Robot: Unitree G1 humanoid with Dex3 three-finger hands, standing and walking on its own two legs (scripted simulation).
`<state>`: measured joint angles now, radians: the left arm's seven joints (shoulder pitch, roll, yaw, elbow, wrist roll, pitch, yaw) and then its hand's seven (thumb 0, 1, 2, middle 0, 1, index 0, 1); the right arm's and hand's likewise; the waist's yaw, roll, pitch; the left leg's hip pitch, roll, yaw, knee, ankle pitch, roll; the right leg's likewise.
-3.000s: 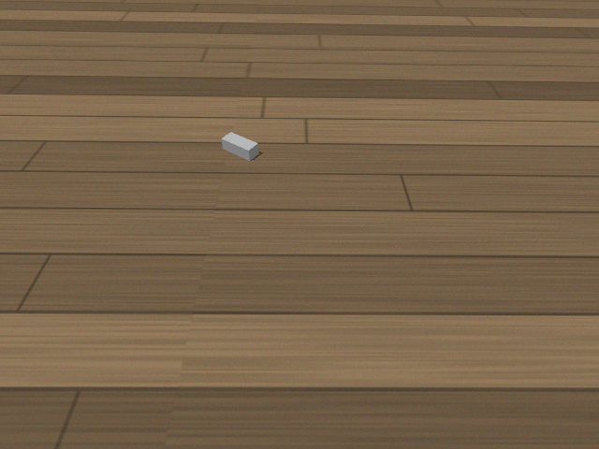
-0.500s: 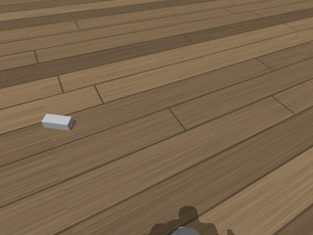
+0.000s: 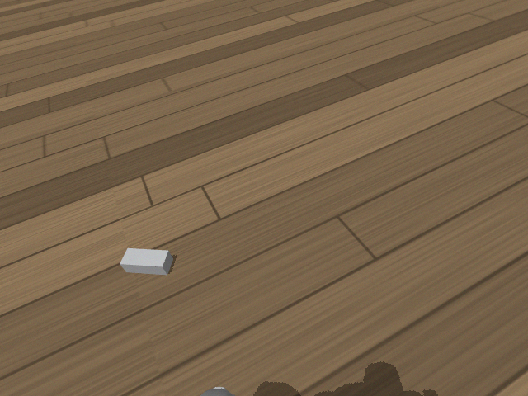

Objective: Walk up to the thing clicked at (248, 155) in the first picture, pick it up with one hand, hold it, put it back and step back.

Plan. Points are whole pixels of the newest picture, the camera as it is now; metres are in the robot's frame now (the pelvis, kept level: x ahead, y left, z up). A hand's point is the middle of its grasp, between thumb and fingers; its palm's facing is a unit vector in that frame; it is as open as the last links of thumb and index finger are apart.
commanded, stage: walk up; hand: left
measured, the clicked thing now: (147, 261) +0.85 +0.61 -0.73
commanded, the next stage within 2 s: none
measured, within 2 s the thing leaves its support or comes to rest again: neither
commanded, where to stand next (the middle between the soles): +0.46 +0.41 m, yaw -7 degrees
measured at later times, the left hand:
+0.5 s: hand (38, 365) +0.24 +0.44 -0.13, palm faces -0.11 -0.87 -0.47, open 7.4 cm
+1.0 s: hand out of the picture +0.31 +0.63 -0.14, palm faces -0.06 -0.81 -0.59, open 7.4 cm
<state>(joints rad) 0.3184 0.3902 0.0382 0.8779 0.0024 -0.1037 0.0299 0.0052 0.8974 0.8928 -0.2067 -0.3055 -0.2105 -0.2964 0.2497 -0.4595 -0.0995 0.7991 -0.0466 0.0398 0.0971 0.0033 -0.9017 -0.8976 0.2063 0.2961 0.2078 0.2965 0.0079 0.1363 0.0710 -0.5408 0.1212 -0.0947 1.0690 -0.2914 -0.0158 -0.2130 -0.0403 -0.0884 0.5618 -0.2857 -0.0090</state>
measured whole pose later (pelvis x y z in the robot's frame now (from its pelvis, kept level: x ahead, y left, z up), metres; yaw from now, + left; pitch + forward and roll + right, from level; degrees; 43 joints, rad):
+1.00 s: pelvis +0.25 +0.30 -0.03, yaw -3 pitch -2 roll -2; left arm 0.35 0.50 0.08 0.88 0.04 -0.08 0.05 0.01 0.89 0.89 -0.21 -0.31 -0.21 -0.30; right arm 0.28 -0.51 -0.14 0.80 -0.06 0.07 0.10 0.00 -0.90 -0.90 0.20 0.30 0.21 0.30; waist 0.01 0.08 0.07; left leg -0.44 0.14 -0.01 0.83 -0.37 -0.03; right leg -0.37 -0.18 -0.03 0.80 -0.39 -0.01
